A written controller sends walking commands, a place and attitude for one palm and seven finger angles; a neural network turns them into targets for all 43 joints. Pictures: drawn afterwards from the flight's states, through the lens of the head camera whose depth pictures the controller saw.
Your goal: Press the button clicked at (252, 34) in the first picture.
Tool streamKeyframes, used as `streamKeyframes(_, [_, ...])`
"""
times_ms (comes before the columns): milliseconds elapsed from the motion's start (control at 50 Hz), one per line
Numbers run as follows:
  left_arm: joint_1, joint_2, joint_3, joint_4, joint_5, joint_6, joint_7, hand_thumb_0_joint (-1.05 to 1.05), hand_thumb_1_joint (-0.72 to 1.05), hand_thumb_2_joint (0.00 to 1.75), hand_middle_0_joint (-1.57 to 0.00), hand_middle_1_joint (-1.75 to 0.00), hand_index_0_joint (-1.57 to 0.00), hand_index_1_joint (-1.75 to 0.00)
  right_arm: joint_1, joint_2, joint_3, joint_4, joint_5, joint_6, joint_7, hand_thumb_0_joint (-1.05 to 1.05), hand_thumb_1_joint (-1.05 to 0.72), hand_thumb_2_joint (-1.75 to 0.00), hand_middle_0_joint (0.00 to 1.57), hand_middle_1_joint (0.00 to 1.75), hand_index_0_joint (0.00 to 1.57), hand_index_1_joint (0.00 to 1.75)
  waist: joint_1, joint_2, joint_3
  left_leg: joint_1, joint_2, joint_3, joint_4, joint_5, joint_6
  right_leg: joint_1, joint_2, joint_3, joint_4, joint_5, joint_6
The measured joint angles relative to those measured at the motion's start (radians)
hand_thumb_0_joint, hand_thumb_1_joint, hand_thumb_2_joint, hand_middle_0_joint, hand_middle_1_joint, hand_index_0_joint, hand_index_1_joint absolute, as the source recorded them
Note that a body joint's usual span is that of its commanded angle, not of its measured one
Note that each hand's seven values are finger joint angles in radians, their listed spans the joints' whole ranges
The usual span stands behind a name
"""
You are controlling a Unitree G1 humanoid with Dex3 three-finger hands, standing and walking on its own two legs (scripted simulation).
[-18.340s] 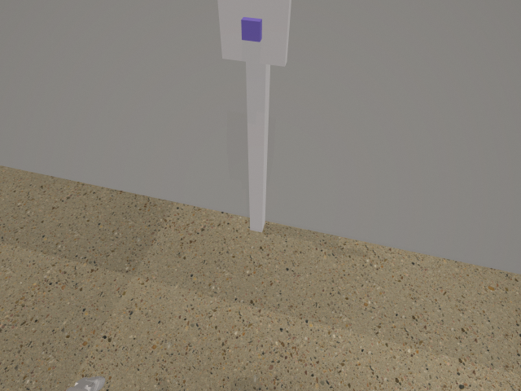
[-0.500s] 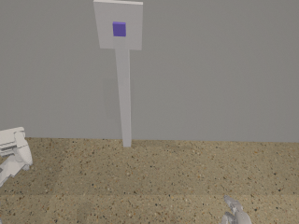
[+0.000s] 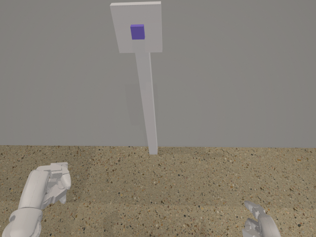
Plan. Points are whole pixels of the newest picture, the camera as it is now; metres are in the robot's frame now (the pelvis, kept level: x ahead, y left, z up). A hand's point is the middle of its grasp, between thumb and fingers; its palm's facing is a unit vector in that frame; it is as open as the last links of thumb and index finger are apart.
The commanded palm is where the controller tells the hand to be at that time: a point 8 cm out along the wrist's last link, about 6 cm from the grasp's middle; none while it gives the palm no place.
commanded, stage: let the arm hang, fingers relaxed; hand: left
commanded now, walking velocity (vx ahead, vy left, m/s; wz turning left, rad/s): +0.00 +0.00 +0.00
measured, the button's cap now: (137, 31) +0.78 +0.13 +0.17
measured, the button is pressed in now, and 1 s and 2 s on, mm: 0 0 0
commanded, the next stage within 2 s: stand and wait in 1.00 s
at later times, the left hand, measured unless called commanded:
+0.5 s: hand out of the picture -0.05 +0.22 -0.16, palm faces +0.00 -0.96 -0.29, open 5.7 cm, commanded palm none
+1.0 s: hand out of the picture +0.07 +0.20 -0.15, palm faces -0.02 -0.96 -0.27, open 7.4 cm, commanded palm none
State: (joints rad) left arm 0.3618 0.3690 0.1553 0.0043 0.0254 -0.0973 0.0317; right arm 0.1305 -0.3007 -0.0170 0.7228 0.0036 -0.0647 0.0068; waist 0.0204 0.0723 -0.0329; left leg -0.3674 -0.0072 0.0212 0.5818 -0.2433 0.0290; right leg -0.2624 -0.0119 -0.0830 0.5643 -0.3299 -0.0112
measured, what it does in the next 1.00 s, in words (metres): stands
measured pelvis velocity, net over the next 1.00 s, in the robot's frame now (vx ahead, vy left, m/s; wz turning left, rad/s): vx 0.00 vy -0.01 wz -0.01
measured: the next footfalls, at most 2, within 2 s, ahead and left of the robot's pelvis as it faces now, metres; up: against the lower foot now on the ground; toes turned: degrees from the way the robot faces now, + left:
none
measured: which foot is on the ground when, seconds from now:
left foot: down 0.00-1.00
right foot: down 0.00-1.00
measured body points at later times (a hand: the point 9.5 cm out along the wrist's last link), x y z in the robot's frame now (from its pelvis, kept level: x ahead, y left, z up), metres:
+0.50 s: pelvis -0.02 +0.00 +0.01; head +0.01 -0.01 +0.46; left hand -0.05 +0.27 -0.13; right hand -0.03 -0.25 -0.15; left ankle +0.04 +0.10 -0.73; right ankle -0.02 -0.11 -0.73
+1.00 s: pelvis +0.00 -0.01 +0.02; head +0.01 -0.02 +0.46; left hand +0.07 +0.25 -0.13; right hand +0.05 -0.28 -0.14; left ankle +0.04 +0.10 -0.73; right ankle -0.02 -0.11 -0.73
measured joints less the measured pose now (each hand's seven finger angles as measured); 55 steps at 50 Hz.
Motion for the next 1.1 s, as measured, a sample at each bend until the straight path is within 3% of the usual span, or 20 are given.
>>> streamKeyframes(60, [-0.104, -0.045, -0.078, 0.383, 0.012, 0.098, -0.025, 0.00, 0.90, 0.90, -1.23, -1.42, -1.22, -1.42, -0.017, -0.014, 0.004, 0.057, -0.013, 0.040, 0.007, 0.01, -0.90, -0.89, 0.20, 0.30, 0.20, 0.30, -0.021, 0.000, 0.009, -0.006, -0.007, -0.001, 0.018, -0.002, 0.002, -0.010, -0.009, -0.002, 0.031, -0.012, 0.001])
streamKeyframes(120, [-0.133, -0.089, -0.132, 0.647, 0.010, 0.137, -0.033, 0.01, 0.90, 0.90, -1.15, -1.34, -1.14, -1.34, -0.002, -0.004, 0.010, 0.101, -0.021, 0.061, 0.006, 0.01, -0.90, -0.89, 0.20, 0.30, 0.20, 0.30, -0.041, -0.034, 0.043, 0.016, -0.009, 0.000, 0.001, 0.009, 0.000, 0.005, -0.010, -0.001, 0.028, -0.007, -0.003])
streamKeyframes(220, [-0.112, -0.159, -0.174, 0.908, -0.007, 0.137, -0.027, 0.01, 0.90, 0.90, -0.99, -1.18, -0.98, -1.18, 0.055, 0.021, 0.020, 0.212, -0.021, 0.085, -0.002, 0.01, -0.91, -0.89, 0.20, 0.30, 0.20, 0.30, -0.039, -0.080, 0.096, 0.062, -0.001, -0.006, -0.066, 0.048, -0.006, 0.056, 0.002, -0.006, -0.050, 0.037, -0.007])
streamKeyframes(340, [-0.083, -0.132, -0.145, 1.061, -0.014, 0.116, -0.023, 0.01, 0.90, 0.90, -0.78, -0.95, -0.76, -0.97, 0.123, 0.060, 0.017, 0.337, -0.018, 0.103, -0.014, 0.01, -0.91, -0.89, 0.20, 0.30, 0.20, 0.30, -0.014, -0.079, 0.120, 0.092, 0.005, -0.020, -0.124, 0.083, -0.010, 0.100, 0.013, -0.019, -0.133, 0.083, -0.013])
streamKeyframes(660, [-0.123, -0.121, -0.137, 1.156, -0.013, 0.099, -0.017, 0.01, 0.90, 0.90, -0.28, -0.39, -0.27, -0.39, 0.105, 0.092, 0.002, 0.413, -0.015, 0.088, -0.018, 0.01, -0.90, -0.89, 0.20, 0.30, 0.20, 0.30, -0.024, -0.034, 0.097, 0.139, -0.002, -0.001, -0.172, 0.100, -0.005, 0.127, 0.005, 0.000, -0.153, 0.091, -0.008])
streamKeyframes(880, [-0.212, -0.138, -0.140, 1.123, -0.011, 0.081, -0.023, 0.00, 0.90, 0.90, -0.21, -0.31, -0.20, -0.30, 0.041, 0.061, -0.002, 0.405, -0.015, 0.071, -0.019, 0.01, -0.91, -0.89, 0.20, 0.30, 0.20, 0.30, -0.031, -0.045, 0.082, 0.161, -0.001, 0.004, -0.201, 0.103, -0.010, 0.145, 0.007, 0.005, -0.177, 0.094, -0.009])
streamKeyframes(1100, [-0.242, -0.108, -0.136, 1.122, -0.012, 0.076, -0.026, 0.00, 0.90, 0.90, -0.21, -0.30, -0.20, -0.30, 0.005, 0.018, -0.004, 0.403, -0.014, 0.066, -0.019, 0.01, -0.91, -0.89, 0.20, 0.30, 0.20, 0.30, -0.032, -0.048, 0.092, 0.183, 0.007, 0.002, -0.230, 0.105, -0.019, 0.172, 0.016, 0.005, -0.219, 0.103, -0.015])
